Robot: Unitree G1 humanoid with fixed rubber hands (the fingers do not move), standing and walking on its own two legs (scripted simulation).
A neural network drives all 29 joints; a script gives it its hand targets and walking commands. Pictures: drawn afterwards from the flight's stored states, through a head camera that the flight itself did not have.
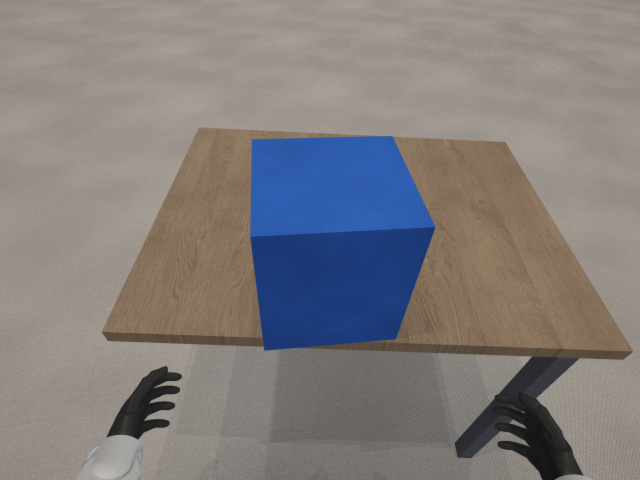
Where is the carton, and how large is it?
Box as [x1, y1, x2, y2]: [250, 136, 434, 350]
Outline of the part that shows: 392,136 252,139 250,237 264,350 392,339 396,337 431,238 434,225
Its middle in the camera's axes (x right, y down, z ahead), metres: +0.01 +0.01 +0.59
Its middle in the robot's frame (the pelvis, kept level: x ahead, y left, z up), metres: +0.43 +0.01 +0.05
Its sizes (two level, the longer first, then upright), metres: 0.210 0.200 0.250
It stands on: a table, 0.70 m high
